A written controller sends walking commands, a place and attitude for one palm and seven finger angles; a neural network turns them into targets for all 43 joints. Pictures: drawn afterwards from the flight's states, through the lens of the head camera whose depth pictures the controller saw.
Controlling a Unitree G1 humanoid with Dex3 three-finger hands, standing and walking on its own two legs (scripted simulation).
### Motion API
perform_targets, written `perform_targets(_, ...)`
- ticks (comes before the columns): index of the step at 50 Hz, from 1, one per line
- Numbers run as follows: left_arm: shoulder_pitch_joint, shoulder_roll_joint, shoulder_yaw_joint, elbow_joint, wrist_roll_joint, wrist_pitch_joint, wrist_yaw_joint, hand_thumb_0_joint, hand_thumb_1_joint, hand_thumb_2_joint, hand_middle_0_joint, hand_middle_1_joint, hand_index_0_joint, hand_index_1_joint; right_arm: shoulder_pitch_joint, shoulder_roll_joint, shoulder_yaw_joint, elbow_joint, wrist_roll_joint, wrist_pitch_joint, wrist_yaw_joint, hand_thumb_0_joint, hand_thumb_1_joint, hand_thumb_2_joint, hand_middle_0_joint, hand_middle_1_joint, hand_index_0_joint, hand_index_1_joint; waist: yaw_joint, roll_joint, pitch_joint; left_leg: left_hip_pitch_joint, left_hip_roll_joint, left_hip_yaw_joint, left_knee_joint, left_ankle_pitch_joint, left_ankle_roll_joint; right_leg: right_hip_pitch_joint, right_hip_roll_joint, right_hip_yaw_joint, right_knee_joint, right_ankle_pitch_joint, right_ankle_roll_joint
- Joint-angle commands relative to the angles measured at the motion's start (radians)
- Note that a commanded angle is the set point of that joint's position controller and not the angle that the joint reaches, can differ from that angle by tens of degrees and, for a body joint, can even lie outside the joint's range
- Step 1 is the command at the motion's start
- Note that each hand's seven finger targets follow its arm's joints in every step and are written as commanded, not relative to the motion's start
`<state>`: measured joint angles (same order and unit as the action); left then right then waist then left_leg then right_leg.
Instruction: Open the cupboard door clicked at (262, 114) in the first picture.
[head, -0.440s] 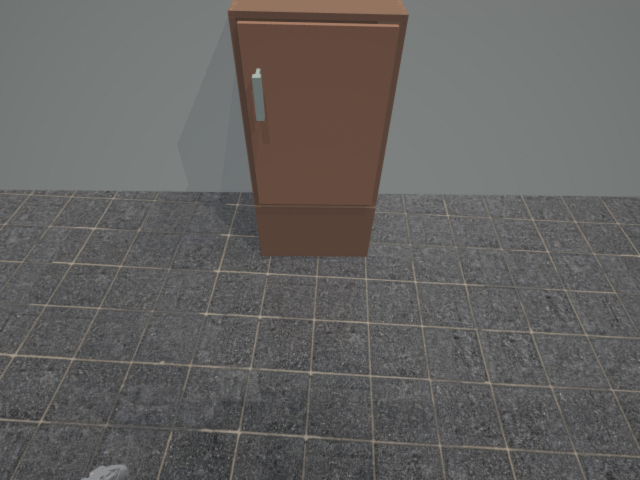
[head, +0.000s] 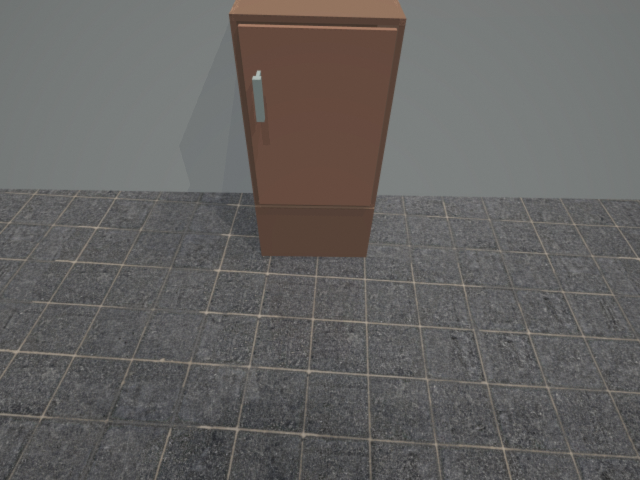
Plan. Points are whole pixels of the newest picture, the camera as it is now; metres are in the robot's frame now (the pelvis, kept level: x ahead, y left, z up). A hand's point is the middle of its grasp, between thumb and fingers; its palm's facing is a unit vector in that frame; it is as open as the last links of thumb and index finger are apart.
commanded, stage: stand and wait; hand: left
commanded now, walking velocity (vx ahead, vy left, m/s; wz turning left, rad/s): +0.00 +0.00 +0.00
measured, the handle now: (259, 96) +1.05 +0.23 -0.04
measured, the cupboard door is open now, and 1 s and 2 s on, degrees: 0 0 0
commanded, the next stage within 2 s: look at it before walking up in 0.42 s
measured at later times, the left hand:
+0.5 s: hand out of the picture +0.07 +0.24 -0.15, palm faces -0.04 -0.94 -0.34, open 7.4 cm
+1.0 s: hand out of the picture +0.08 +0.23 -0.15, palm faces -0.04 -0.94 -0.34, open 7.4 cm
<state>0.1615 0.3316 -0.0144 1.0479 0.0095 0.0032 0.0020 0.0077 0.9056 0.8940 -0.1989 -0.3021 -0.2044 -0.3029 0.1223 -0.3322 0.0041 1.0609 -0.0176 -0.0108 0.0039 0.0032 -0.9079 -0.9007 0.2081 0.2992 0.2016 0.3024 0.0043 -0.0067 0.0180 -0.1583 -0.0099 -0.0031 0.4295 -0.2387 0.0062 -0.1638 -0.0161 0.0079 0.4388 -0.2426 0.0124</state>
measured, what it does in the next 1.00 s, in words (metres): stands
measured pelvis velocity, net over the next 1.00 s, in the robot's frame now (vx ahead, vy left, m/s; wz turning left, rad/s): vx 0.00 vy -0.01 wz -0.01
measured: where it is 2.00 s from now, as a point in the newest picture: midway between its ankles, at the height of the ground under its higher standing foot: outside the picture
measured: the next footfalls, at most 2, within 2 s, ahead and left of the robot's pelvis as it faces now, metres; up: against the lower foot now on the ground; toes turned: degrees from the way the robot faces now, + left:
right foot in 1.74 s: +0.29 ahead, -0.13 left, +0.00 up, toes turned -9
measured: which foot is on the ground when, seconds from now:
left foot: down 0.00-1.00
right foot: down 0.00-1.00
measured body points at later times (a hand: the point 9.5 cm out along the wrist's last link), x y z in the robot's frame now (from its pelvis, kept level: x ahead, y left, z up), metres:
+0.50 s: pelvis -0.01 -0.01 +0.00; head +0.00 -0.01 +0.45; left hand +0.07 +0.28 -0.13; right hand +0.06 -0.31 -0.13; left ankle +0.00 +0.12 -0.74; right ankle +0.00 -0.13 -0.74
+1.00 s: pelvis +0.00 -0.01 +0.00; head +0.00 -0.01 +0.45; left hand +0.08 +0.28 -0.13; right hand +0.08 -0.31 -0.13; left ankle +0.00 +0.12 -0.74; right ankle +0.00 -0.13 -0.74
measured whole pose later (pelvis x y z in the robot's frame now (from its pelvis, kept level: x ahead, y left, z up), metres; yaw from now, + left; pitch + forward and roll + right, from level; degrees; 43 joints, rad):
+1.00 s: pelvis +0.00 -0.01 +0.00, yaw -1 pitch -2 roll +0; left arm 0.14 0.34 -0.01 1.08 0.01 -0.01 0.00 0.01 0.91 0.89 -0.20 -0.30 -0.20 -0.30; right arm 0.12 -0.34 0.01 1.11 -0.01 -0.01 0.00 0.00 -0.91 -0.90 0.21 0.30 0.20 0.30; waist 0.00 0.00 0.02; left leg -0.13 0.01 0.00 0.37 -0.21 -0.01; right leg -0.14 0.01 0.01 0.38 -0.21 -0.01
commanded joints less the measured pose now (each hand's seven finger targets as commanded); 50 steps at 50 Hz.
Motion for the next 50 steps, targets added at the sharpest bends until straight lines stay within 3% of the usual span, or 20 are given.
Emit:
perform_targets(1,-0.061,0.210,0.051,-0.059,0.001,-0.027,0.010,0.000,0.900,0.900,-0.200,-0.300,-0.200,-0.300,-0.061,-0.204,-0.045,-0.060,0.006,-0.025,-0.017,0.000,-0.900,-0.900,0.200,0.300,0.200,0.300,-0.002,0.013,-0.047,-0.005,0.114,-0.094,-0.087,0.134,0.031,0.009,-0.101,0.092,-0.077,0.132,-0.044)
perform_targets(17,-0.061,0.213,0.048,-0.028,0.002,-0.027,0.008,0.000,0.900,0.900,-0.200,-0.300,-0.200,-0.300,-0.038,-0.210,-0.040,-0.018,0.007,-0.022,-0.014,0.000,-0.900,-0.900,0.200,0.300,0.200,0.300,-0.003,0.004,-0.023,-0.011,0.118,-0.099,-0.116,0.067,0.025,-0.018,-0.099,0.112,-0.116,0.043,-0.045)
perform_targets(25,-0.061,0.213,0.049,-0.030,0.002,-0.030,0.009,0.000,0.900,0.900,-0.200,-0.300,-0.200,-0.300,-0.036,-0.209,-0.040,-0.015,0.007,-0.024,-0.014,0.000,-0.900,-0.900,0.200,0.300,0.200,0.300,-0.004,0.003,-0.038,0.002,0.121,-0.093,-0.109,0.105,0.023,-0.011,-0.102,0.114,-0.112,0.087,-0.046)
perform_targets(29,-0.061,0.215,0.050,-0.030,0.002,-0.034,0.011,0.000,0.900,0.900,-0.200,-0.300,-0.200,-0.300,-0.037,-0.206,-0.041,-0.016,0.009,-0.026,-0.015,0.000,-0.900,-0.900,0.200,0.300,0.200,0.300,-0.005,-0.014,-0.062,0.021,0.125,-0.088,-0.097,0.166,0.022,0.014,-0.106,0.109,-0.099,0.179,-0.048)
perform_targets(33,-0.060,0.216,0.051,-0.032,0.002,-0.034,0.012,0.000,0.900,0.900,-0.200,-0.300,-0.200,-0.300,-0.042,-0.209,-0.041,-0.016,0.010,-0.026,-0.017,0.000,-0.900,-0.900,0.200,0.300,0.200,0.300,-0.004,0.009,-0.070,0.033,0.127,-0.086,-0.096,0.196,0.020,0.025,-0.103,0.106,-0.093,0.218,-0.049)
perform_targets(39,-0.063,0.215,0.049,-0.029,0.002,-0.032,0.010,0.000,0.900,0.900,-0.200,-0.300,-0.200,-0.300,-0.053,-0.208,-0.040,-0.015,0.009,-0.022,-0.017,0.000,-0.900,-0.900,0.200,0.300,0.200,0.300,-0.004,0.009,-0.031,0.030,0.127,-0.083,-0.113,0.147,0.019,-0.002,-0.102,0.113,-0.116,0.164,-0.047)
perform_targets(50,-0.060,0.217,0.049,-0.028,0.002,-0.033,0.009,0.000,0.900,0.900,-0.200,-0.300,-0.200,-0.300,-0.052,-0.210,-0.039,-0.016,0.010,-0.023,-0.016,0.000,-0.900,-0.900,0.200,0.300,0.200,0.300,-0.003,0.008,-0.046,0.041,0.129,-0.084,-0.119,0.161,0.019,0.015,-0.103,0.108,-0.121,0.178,-0.044)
